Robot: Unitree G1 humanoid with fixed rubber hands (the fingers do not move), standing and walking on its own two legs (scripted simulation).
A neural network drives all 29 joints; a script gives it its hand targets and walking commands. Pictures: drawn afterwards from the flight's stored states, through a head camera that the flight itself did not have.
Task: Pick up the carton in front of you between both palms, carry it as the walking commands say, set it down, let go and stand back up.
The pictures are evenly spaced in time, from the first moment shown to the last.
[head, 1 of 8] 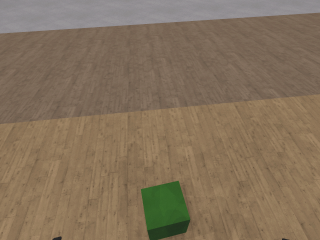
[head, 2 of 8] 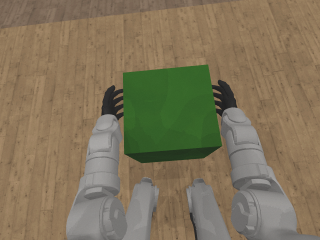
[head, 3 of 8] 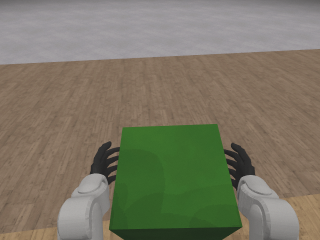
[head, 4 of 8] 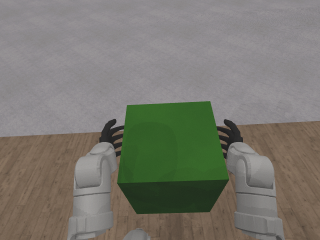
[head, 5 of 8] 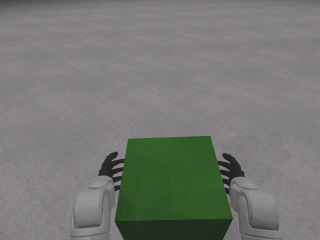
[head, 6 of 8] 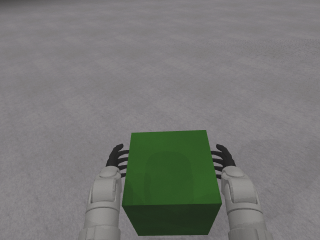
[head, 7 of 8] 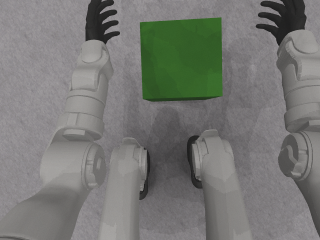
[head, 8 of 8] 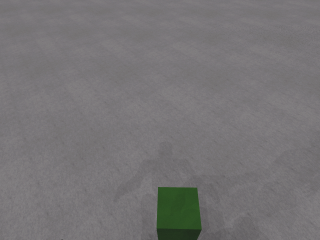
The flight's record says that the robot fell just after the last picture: no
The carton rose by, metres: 0.68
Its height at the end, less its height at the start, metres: -0.37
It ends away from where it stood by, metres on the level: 5.26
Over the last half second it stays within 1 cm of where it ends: yes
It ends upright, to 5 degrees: yes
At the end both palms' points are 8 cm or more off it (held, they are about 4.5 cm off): yes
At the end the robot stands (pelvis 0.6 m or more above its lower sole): yes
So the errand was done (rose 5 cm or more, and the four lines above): yes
